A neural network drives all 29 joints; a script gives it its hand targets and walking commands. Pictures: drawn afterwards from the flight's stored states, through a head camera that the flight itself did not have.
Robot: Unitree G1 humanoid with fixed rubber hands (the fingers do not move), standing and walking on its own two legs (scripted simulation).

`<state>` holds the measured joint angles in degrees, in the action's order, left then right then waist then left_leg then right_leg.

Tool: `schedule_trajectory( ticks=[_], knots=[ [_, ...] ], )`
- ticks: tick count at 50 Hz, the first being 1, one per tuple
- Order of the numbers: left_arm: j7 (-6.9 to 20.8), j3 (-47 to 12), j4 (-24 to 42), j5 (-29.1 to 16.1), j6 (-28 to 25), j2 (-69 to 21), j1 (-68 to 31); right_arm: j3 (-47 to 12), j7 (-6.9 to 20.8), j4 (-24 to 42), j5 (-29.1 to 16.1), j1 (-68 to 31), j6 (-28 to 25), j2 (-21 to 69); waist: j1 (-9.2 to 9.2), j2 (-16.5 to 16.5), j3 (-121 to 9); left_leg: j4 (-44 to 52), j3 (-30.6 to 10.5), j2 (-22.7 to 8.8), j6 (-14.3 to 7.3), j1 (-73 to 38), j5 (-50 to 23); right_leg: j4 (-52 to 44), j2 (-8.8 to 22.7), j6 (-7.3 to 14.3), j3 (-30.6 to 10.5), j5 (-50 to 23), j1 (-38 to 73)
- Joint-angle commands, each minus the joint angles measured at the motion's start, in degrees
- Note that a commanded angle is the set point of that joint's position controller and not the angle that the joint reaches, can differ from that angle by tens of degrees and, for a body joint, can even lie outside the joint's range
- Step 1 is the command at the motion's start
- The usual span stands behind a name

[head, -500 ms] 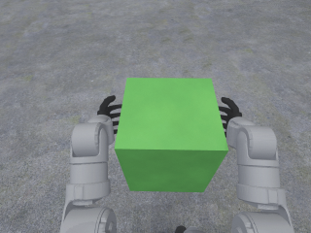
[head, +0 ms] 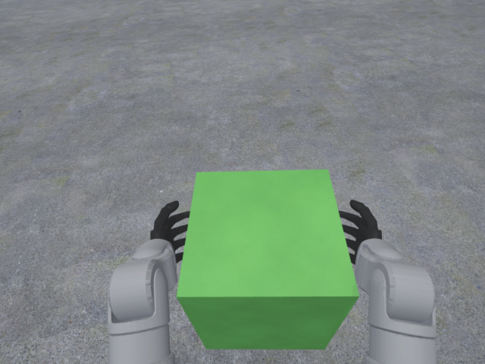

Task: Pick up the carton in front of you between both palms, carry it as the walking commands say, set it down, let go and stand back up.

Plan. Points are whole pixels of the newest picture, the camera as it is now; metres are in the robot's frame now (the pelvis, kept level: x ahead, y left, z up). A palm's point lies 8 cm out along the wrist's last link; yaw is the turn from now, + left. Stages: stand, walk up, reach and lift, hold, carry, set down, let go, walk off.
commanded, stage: carry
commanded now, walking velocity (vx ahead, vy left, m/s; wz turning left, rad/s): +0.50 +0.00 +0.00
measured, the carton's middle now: (263, 264) +0.30 +0.00 +0.03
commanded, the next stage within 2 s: none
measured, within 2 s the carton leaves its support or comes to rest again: neither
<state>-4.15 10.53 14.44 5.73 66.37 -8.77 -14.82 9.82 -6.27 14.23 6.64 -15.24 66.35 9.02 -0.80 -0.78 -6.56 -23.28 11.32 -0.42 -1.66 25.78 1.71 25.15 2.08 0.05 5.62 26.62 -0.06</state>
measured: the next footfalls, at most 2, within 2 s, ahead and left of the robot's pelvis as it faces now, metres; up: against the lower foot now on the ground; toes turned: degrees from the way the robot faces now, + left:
right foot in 0.44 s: +0.44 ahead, -0.13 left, +0.00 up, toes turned +10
left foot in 0.68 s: +0.38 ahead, +0.09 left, +0.00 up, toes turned +4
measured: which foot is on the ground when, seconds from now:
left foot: down 0.00-0.48, up 0.50-0.66, down 0.68-1.00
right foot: down 0.00-0.02, up 0.04-0.42, down 0.44-1.00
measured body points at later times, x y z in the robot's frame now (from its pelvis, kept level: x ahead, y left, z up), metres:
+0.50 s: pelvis +0.29 -0.03 +0.00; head +0.27 -0.04 +0.45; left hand +0.57 +0.11 +0.09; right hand +0.57 -0.19 +0.08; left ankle +0.13 +0.08 -0.70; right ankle +0.40 -0.12 -0.73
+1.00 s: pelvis +0.41 -0.02 +0.01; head +0.37 -0.02 +0.45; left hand +0.68 +0.13 +0.09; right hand +0.68 -0.17 +0.09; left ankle +0.34 +0.08 -0.73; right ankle +0.40 -0.13 -0.73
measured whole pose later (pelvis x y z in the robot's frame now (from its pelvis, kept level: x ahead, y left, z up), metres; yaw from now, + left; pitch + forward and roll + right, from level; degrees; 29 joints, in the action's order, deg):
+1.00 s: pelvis +0.41 -0.02 +0.01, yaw +0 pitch +3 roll +0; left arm -4.1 6.4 14.8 7.0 70.3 -7.6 -9.2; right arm 7.0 -5.0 14.2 7.3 -9.5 69.9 7.7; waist 0.0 0.2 -10.2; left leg -30.7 7.5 -2.9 0.2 12.0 21.7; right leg 31.6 4.2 0.6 12.1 16.9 -17.6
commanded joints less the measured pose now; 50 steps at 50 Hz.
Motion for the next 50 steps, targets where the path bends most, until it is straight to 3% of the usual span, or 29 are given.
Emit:
schedule_trajectory(
  ticks=[1, 2, 3, 4, 5, 7, 9, 11, 13, 18, 20, 21, 22, 23, 24, 25, 26, 27, 28, 30, 32, 34, 35, 36, 37, 38, 41, 43, 50],
  knots=[
    [14.45, -44.18, 4.1, -21.3, 2.62, -51.26, -25.49, -41.87, 15.2, 0.16, -20.18, -22.88, 1.79, 51.52, 1.83, 14.08, -24.33, 3.05, -34.37, -23.41, -9.88, -46.06, 7.13, 35.56, -0.74, -1.72, 1.28, -12.37, -30.0],
    [14.57, -44.51, 5.07, -21.69, 2.9, -50.42, -25.4, -42.2, 15.49, 0.3, -21.28, -20.53, 1.84, 52.56, 2.09, 15.33, -20.54, 7.51, -40.65, -24.38, -12.45, -44.05, 5.98, 43.86, -2.56, -0.51, -3.23, 1.57, -39.82],
    [14.6, -45.05, 5.41, -22.17, 2.8, -51.12, -26.16, -42.55, 15.74, 2.32, -22.31, -21.81, 1.89, 53.07, 1.99, 11.52, -18.17, 7.5, -35.09, -22.82, -11.31, -39.92, 3.09, 46.26, 0.65, 0.62, -6.02, 1.26, -41.09],
    [14.6, -45.25, 5.85, -22.56, 2.54, -52.04, -26.03, -43.14, 15.93, 3.43, -23.05, -22.8, 1.96, 53.6, 1.89, 5.82, -17.24, 7.89, -30.26, -21.21, -9.78, -35.2, 1.67, 44.81, 2.66, 0.87, -6.64, -2.19, -39.71],
    [14.53, -45.39, 5.93, -22.72, 2.35, -52.79, -25.6, -43.64, 16.1, 4.59, -23.84, -23.83, 1.98, 53.95, 1.56, 2.69, -15.33, 9.37, -25.59, -20.12, -7.82, -30.15, 2.72, 40.95, 4.72, 0.72, -6.78, -5.33, -38.3],
    [14.13, -45.52, 5.65, -22.28, 2.15, -53.51, -23.63, -44.41, 16.39, 5.58, -24.85, -24.0, 1.95, 54.1, 1.29, 4.82, -14.41, 12.65, -19.12, -17.59, -6.04, -24.59, 8.65, 34.11, 5.07, -0.23, -4.74, -9.53, -34.47],
    [13.59, -45.54, 5.2, -21.59, 1.96, -53.63, -21.22, -44.44, 16.77, 5.64, -25.14, -22.26, 1.96, 53.32, 1.27, 7.45, -13.22, 15.24, -15.36, -16.49, -6.17, -22.99, 11.87, 27.87, 5.06, -1.45, -2.84, -12.37, -34.14],
    [13.15, -45.56, 4.97, -20.93, 1.97, -53.09, -19.86, -44.39, 17.1, 5.45, -25.13, -20.87, 2.06, 52.24, 1.36, 7.77, -11.16, 16.47, -12.67, -15.64, -6.38, -23.39, 10.92, 20.44, 5.16, -2.5, -1.12, -15.98, -35.4],
    [12.91, -45.63, 5.13, -20.72, 2.08, -52.33, -19.09, -44.22, 17.23, 5.62, -24.99, -20.1, 2.22, 51.07, 1.46, 7.78, -9.17, 16.31, -9.86, -14.54, -5.64, -23.65, 7.07, 14.21, 4.59, -2.65, 0.84, -19.91, -34.86],
    [12.92, -45.72, 7.01, -21.45, 3.07, -49.61, -19.03, -43.36, 16.65, 6.31, -23.58, -17.94, 2.91, 48.33, 1.83, 9.13, -6.54, 8.32, -2.5, -12.48, -2.93, -25.42, -18.71, 5.66, 1.2, -1.56, 5.38, -26.99, -29.11],
    [13.07, -45.47, 6.89, -21.7, 3.58, -48.33, -18.99, -43.04, 16.35, 6.01, -22.96, -17.84, 3.31, 47.27, 1.54, 9.27, -6.96, 1.73, -0.07, -11.14, -1.0, -25.11, -21.08, 0.61, -0.66, -1.29, 7.52, -30.55, -22.39],
    [13.14, -45.29, 6.43, -21.66, 3.79, -47.7, -18.83, -42.9, 16.23, 5.69, -22.77, -17.89, 3.56, 46.58, 0.97, 7.66, -7.68, -3.89, 1.49, -9.36, 0.76, -22.85, -22.01, -4.21, -1.88, -1.17, 8.81, -34.86, -15.51],
    [13.25, -44.92, 6.01, -21.46, 4.03, -46.93, -19.02, -42.81, 16.13, 5.32, -22.57, -17.82, 3.77, 45.64, 0.6, 6.48, -9.56, -8.88, 1.53, -8.44, 3.04, -18.26, -19.55, -5.57, 0.59, -0.93, 6.95, -40.28, -6.21],
    [13.33, -44.24, 5.65, -21.24, 4.3, -46.03, -19.12, -42.79, 16.07, 5.33, -22.39, -18.51, 4.03, 44.72, 0.03, -0.19, -14.59, -19.12, 0.39, -6.63, 5.23, -10.84, -1.28, -0.03, 11.19, 1.0, -3.64, -63.55, 5.67],
    [13.47, -43.02, 3.39, -20.81, 4.05, -46.01, -18.35, -43.8, 15.8, 5.67, -23.37, -20.2, 4.72, 45.99, -0.71, -10.85, -22.53, -29.84, -3.22, -2.36, 6.31, 1.29, 22.59, 2.4, 21.59, 10.43, -16.12, -76.12, 20.9],
    [13.46, -42.87, 2.4, -21.29, 3.54, -47.65, -15.93, -43.66, 15.98, 5.61, -23.7, -19.59, 4.74, 46.79, -0.38, -12.03, -24.17, -33.7, -7.34, -1.4, 5.62, 2.16, 32.77, -2.15, 21.97, 12.47, -19.26, -69.16, 16.97],
    [13.54, -43.03, 3.48, -21.39, 2.99, -49.83, -16.86, -44.13, 16.22, 5.86, -24.03, -20.85, 4.34, 48.63, -0.04, -10.56, -23.31, -33.79, -9.66, -2.49, 4.59, 1.42, 33.61, -4.54, 21.11, 11.8, -16.59, -61.21, 12.98],
    [13.66, -43.49, 4.35, -21.64, 2.52, -52.01, -17.99, -44.69, 16.39, 6.45, -24.41, -22.34, 3.79, 50.35, 0.34, -7.71, -22.51, -28.93, -10.59, -4.22, 3.64, -0.15, 33.51, -5.94, 19.63, 9.95, -13.44, -53.68, 9.2],
    [13.81, -43.68, 5.22, -21.91, 2.04, -53.68, -19.17, -45.07, 16.44, 7.47, -24.81, -23.53, 3.25, 51.64, 0.55, -6.96, -20.48, -20.8, -10.15, -5.11, 3.18, -3.16, 33.46, -7.21, 17.6, 8.08, -9.34, -47.66, 3.91],
    [14.08, -44.02, 6.61, -22.22, 1.4, -55.3, -19.88, -45.95, 16.11, 8.97, -24.64, -23.84, 2.4, 52.87, 0.34, -7.81, -20.06, -12.44, -6.96, -2.94, 3.04, -8.56, 27.01, -9.14, 15.07, 6.88, -5.41, -37.69, -0.6],
    [14.13, -44.4, 7.31, -22.33, 1.08, -54.75, -18.96, -46.49, 15.79, 9.56, -24.24, -22.3, 1.89, 53.57, 0.55, -7.33, -21.24, -6.34, -5.32, -3.08, 2.84, -12.55, 18.6, -8.24, 14.16, 6.25, -2.86, -32.63, -2.16],
    [14.19, -44.95, 8.54, -22.35, 1.07, -53.39, -18.51, -46.37, 15.65, 10.62, -23.8, -20.75, 1.86, 52.39, 0.68, -5.28, -20.37, 1.88, -4.69, -4.76, 3.3, -18.29, 6.36, -6.53, 11.82, 3.99, -0.23, -25.16, -6.21],
    [14.26, -45.09, 9.23, -22.24, 1.28, -52.37, -18.86, -46.27, 15.6, 10.71, -23.63, -20.61, 2.04, 51.79, 0.82, -4.05, -19.46, 3.14, -6.93, -7.75, 3.48, -18.84, 4.78, -5.79, 10.84, 2.37, 0.96, -20.67, -7.82],
    [14.33, -45.39, 9.26, -22.32, 1.78, -51.77, -19.8, -45.81, 15.59, 10.36, -23.18, -21.11, 2.37, 50.95, 0.56, -0.75, -17.3, 1.31, -9.4, -10.58, 3.06, -17.32, 1.41, -3.42, 8.95, 1.08, 1.79, -22.53, -8.2],
    [14.31, -45.4, 8.84, -22.37, 2.33, -50.98, -19.78, -45.08, 15.69, 9.53, -22.81, -20.59, 2.82, 50.11, 0.45, 2.18, -15.35, -0.81, -9.11, -11.12, 2.71, -16.4, -1.48, -2.37, 8.62, 0.41, 0.82, -26.25, -8.66],
    [14.21, -45.1, 7.83, -22.22, 2.9, -49.96, -19.11, -44.48, 15.82, 7.94, -22.57, -19.06, 3.33, 49.31, 0.56, 3.01, -14.45, -1.61, -8.79, -11.21, 2.57, -15.92, -3.87, -0.76, 8.89, 0.29, 0.43, -30.58, -8.53],
    [14.04, -44.39, 3.99, -21.17, 4.08, -47.83, -16.91, -42.72, 16.17, 2.95, -21.44, -15.57, 4.26, 47.58, 0.77, 3.05, -14.3, -3.94, -8.63, -10.46, 2.22, -15.35, -14.86, 4.18, 8.95, 0.43, 0.22, -41.42, -8.03],
    [14.03, -44.09, 2.43, -20.86, 4.25, -47.89, -17.29, -42.31, 16.39, 1.4, -21.38, -16.16, 4.36, 47.6, 0.79, 2.88, -13.98, -5.16, -8.39, -10.06, 2.2, -15.54, -19.85, 5.64, 8.44, 0.22, 0.62, -43.76, -8.71],
    [13.83, -44.74, 4.42, -22.17, 3.43, -50.89, -22.12, -43.51, 16.45, 4.45, -23.56, -22.2, 3.53, 50.25, 0.77, 2.05, -15.06, -6.61, -8.27, -9.73, 1.92, -15.96, -20.9, 7.14, 7.99, -0.08, 0.97, -41.81, -8.18]
  ],
)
